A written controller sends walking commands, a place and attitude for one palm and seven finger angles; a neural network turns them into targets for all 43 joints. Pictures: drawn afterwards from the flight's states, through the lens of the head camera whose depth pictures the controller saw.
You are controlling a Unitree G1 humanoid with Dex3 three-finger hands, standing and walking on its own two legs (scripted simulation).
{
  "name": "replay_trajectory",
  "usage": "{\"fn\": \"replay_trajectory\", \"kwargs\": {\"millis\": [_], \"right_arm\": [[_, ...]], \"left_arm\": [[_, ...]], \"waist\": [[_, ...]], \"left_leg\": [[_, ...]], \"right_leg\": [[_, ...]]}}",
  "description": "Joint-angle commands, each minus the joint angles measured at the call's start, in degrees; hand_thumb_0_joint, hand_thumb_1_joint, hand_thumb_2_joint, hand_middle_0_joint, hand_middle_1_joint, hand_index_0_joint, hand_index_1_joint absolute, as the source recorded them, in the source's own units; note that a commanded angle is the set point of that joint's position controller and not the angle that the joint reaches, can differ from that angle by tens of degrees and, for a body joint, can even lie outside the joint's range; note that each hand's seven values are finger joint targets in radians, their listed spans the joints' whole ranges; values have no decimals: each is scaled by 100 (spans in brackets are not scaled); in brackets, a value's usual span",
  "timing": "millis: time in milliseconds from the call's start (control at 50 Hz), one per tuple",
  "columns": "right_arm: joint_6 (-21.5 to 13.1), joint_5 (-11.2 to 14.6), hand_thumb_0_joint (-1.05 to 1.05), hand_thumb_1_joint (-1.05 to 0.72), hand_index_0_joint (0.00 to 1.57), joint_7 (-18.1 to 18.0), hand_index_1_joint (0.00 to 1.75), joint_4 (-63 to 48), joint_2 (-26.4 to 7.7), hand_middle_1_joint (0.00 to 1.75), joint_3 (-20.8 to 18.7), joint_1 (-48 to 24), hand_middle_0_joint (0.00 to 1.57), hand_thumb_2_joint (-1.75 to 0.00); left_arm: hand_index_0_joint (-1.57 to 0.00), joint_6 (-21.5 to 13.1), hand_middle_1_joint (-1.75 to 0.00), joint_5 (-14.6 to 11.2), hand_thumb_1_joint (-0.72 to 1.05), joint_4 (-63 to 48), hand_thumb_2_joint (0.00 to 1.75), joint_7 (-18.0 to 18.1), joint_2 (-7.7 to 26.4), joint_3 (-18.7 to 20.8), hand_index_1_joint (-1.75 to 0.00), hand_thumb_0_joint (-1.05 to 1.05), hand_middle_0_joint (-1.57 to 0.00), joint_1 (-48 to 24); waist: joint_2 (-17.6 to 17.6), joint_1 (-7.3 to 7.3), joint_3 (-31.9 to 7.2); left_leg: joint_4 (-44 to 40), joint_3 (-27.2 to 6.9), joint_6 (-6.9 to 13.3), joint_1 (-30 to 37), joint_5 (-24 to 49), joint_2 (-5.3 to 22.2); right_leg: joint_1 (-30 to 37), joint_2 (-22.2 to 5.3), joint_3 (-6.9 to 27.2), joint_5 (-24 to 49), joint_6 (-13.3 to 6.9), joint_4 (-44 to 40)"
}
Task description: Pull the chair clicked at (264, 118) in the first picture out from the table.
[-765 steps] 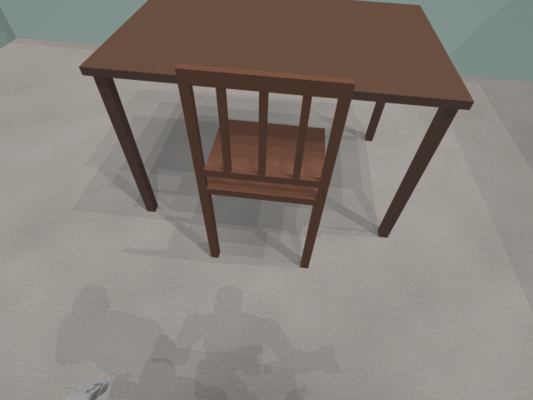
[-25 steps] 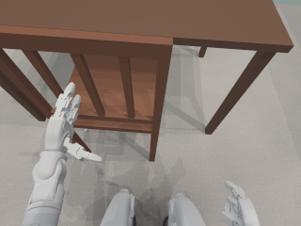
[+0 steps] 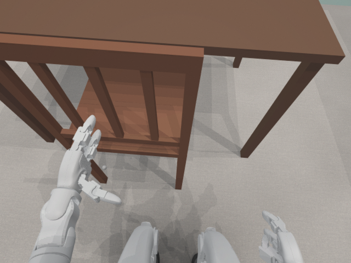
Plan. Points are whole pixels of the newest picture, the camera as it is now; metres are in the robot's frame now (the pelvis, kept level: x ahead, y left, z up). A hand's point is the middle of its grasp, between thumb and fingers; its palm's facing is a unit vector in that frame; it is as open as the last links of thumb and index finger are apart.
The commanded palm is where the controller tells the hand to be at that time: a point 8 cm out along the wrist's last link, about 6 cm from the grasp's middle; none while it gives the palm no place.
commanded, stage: aim the fingers beside a spindle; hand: left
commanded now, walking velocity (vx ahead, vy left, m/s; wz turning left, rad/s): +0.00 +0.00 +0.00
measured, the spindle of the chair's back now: (108, 107) +0.47 +0.19 +0.02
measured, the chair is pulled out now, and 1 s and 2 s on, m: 0.00 0.00 0.00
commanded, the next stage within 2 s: push the fingers through the gap in 1.82 s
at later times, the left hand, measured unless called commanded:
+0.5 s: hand (97, 158) +0.32 +0.18 +0.04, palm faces -0.01 -1.00 -0.08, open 16.9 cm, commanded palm +0.29 +0.23 +0.03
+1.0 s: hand (111, 171) +0.31 +0.16 +0.01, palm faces -0.09 -1.00 -0.01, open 16.9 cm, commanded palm +0.30 +0.22 +0.03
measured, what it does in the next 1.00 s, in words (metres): stands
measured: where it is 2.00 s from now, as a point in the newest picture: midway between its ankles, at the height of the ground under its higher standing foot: outside the picture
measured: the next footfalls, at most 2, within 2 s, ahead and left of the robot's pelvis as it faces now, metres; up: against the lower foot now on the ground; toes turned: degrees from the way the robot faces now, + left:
none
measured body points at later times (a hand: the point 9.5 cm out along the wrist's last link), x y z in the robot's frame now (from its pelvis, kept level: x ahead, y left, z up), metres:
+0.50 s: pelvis +0.00 -0.01 +0.00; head +0.10 +0.00 +0.44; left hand +0.32 +0.23 +0.05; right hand +0.16 -0.25 -0.10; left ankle +0.03 +0.10 -0.62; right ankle +0.02 -0.11 -0.62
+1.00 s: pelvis +0.00 +0.00 +0.00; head +0.10 +0.00 +0.44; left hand +0.31 +0.21 +0.01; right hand +0.16 -0.25 -0.10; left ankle +0.03 +0.10 -0.62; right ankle +0.02 -0.11 -0.62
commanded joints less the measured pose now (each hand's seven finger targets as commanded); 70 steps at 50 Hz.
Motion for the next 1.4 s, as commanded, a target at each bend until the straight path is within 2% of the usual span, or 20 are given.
{"fn": "replay_trajectory", "kwargs": {"millis": [0, 80, 140, 200, 300, 440, 500, 580, 620, 680, 840, 900, 980, 1040, 1080, 1140, 1200, 1240, 1300, 1380], "right_arm": [[-374, -24, 0, -90, 20, -65, 30, -695, -807, 30, -351, 47, 20, -90], [-358, -16, 0, -90, 20, -87, 30, -502, -837, 30, -321, -5, 20, -90], [-307, 30, 0, -90, 20, -87, 30, -521, -849, 30, -303, 2, 20, -90], [-280, 82, 0, -90, 20, -97, 30, -654, -871, 30, -323, 49, 20, -90], [-356, 3, 0, -90, 20, -120, 30, -723, -793, 30, -333, 28, 20, -90], [-336, 41, 0, -90, 20, -95, 30, -485, -832, 30, -308, 36, 20, -90], [-335, 126, 0, -90, 20, -87, 30, -592, -864, 30, -320, 88, 20, -90], [-384, 83, 0, -90, 20, -148, 30, -655, -888, 30, -359, 71, 20, -90], [-429, 15, 0, -90, 20, -134, 30, -681, -814, 30, -346, 21, 20, -90], [-455, -55, 0, -90, 20, -122, 30, -570, -822, 30, -322, 2, 20, -90], [-266, 138, 0, -90, 20, -52, 30, -627, -888, 30, -328, 127, 20, -90], [-323, 140, 0, -90, 20, -118, 30, -720, -900, 30, -370, 100, 20, -90], [-426, -31, 0, -90, 20, -133, 30, -639, -861, 30, -355, 36, 20, -90], [-408, -81, 0, -90, 20, -50, 30, -566, -759, 30, -315, -51, 20, -90], [-332, -68, 0, -90, 20, -41, 30, -512, -801, 30, -319, -30, 20, -90], [-212, 38, 0, -90, 20, -7, 30, -577, -830, 30, -307, 31, 20, -90], [-189, 162, 0, -90, 20, -42, 30, -722, -872, 30, -325, 97, 20, -90], [-228, 139, 0, -90, 20, -113, 30, -749, -877, 30, -353, 78, 20, -90], [-377, 16, 0, -90, 20, -127, 30, -733, -795, 30, -345, 5, 20, -90], [-440, -73, 0, -90, 20, -81, 30, -536, -796, 30, -338, -4, 20, -90]], "left_arm": [[-6, -874, -8, -152, -50, -2285, 30, 167, 948, 437, -8, 0, -6, -1100], [-6, -841, -8, 40, -50, -1271, 30, 269, 860, 428, -8, 0, -6, -1049], [-6, -542, -8, 66, -50, -570, 30, 77, 614, 226, -8, 0, -6, -924], [-6, -344, -8, -54, -50, -673, 30, -134, 639, 232, -8, 0, -6, -851], [-6, -760, -8, -199, -50, -2071, 30, 29, 1326, 848, -8, 0, -6, -1329], [-6, -605, -8, -98, -50, -682, 30, -53, 662, 363, -8, 0, -6, -824], [-6, -321, -8, -168, -50, -442, 30, -326, 415, 71, -8, 0, -6, -566], [-6, -480, -8, -188, -50, -1361, 30, -230, 907, 373, -8, 0, -6, -1390], [-6, -791, -8, -160, -50, -1972, 30, 6, 1098, 578, -8, 0, -6, -1528], [-6, -1068, -8, -80, -50, -2035, 30, 339, 1478, 998, -8, 0, -6, -1534], [-6, -179, -8, -101, -50, -316, 30, -298, 205, -197, -8, 0, -6, -614], [-6, -273, -8, -166, -50, -1157, 30, -321, 508, -56, -8, 0, -6, -1286], [-6, -963, -8, -66, -50, -2392, 30, 316, 1393, 772, -8, 0, -6, -1707], [-6, -1137, -8, 95, -50, -1996, 30, 601, 1071, 655, -8, 0, -6, -1210], [-6, -927, -8, 170, -50, -1115, 30, 559, 1003, 687, -8, 0, -6, -881], [-6, -442, -8, 132, -50, -304, 30, 132, 371, 66, -8, 0, -6, -499], [-6, -105, -8, -83, -50, -380, 30, -287, 209, -204, -8, 0, -6, -540], [-6, -253, -8, -164, -50, -1050, 30, -283, 748, 241, -8, 0, -6, -1191], [-6, -844, -8, -142, -50, -2403, 30, 87, 1048, 441, -8, 0, -6, -1722], [-6, -1174, -8, 26, -50, -2175, 30, 520, 1167, 670, -8, 0, -6, -1194]], "waist": [[399, 62, -2477], [-84, -114, -1701], [-42, -67, -1477], [-142, -2, -1871], [360, 159, -2777], [-255, -141, -1636], [-141, -82, -1522], [-31, -72, -2075], [398, 62, -2466], [313, 98, -2487], [-269, -152, -1560], [-90, -117, -2002], [408, 88, -2517], [450, 94, -2281], [6, 30, -1949], [-145, -55, -1572], [-350, -122, -1695], [-234, -54, -2048], [639, 57, -2554], [451, 56, -2428]], "left_leg": [[-951, -386, -116, 2213, 2126, -108], [-886, -310, -32, 1426, 1315, -127], [-919, -238, -41, 1114, 904, -158], [-905, -206, -15, 1238, 1174, -163], [-840, -217, -39, 1807, 1997, -165], [-862, -203, -13, 1105, 1221, -144], [-905, -186, -13, 1102, 1118, -156], [-817, -246, 2, 1409, 1437, -145], [-867, -257, -40, 1822, 1722, -150], [-865, -292, -48, 1783, 1780, -148], [-984, -235, -14, 1205, 1052, -142], [-921, -296, -11, 1509, 1325, -132], [-926, -397, -100, 2129, 1889, -122], [-973, -377, -122, 2071, 1907, -121], [-943, -300, -59, 1533, 1487, -137], [-981, -204, -46, 1167, 1078, -161], [-942, -176, 6, 1170, 1136, -167], [-868, -210, 1, 1247, 1273, -162], [-903, -325, -79, 2153, 1860, -145], [-900, -360, -95, 2137, 2058, -126]], "right_leg": [[1023, 150, 227, 1778, -1, -872], [785, 150, 273, 1230, 28, -966], [773, 102, 335, 890, 20, -1065], [1076, 87, 362, 1229, 19, -1076], [1547, 110, 457, 2005, 28, -927], [1059, 115, 390, 1319, 68, -1075], [1024, 77, 378, 1221, 44, -1153], [1118, 84, 403, 1463, 38, -1029], [1159, 94, 390, 1606, 17, -945], [1162, 149, 371, 1584, 10, -876], [958, 96, 288, 1173, 47, -1165], [973, 76, 297, 1358, 29, -1065], [906, 141, 261, 1536, -7, -840], [832, 131, 218, 1511, -16, -819], [915, 154, 258, 1324, 9, -907], [919, 119, 279, 1159, 24, -1054], [1156, 87, 355, 1327, 45, -1182], [1285, 71, 439, 1401, 48, -1115], [1020, 114, 330, 1630, -6, -918], [916, 144, 269, 1682, -13, -835]]}}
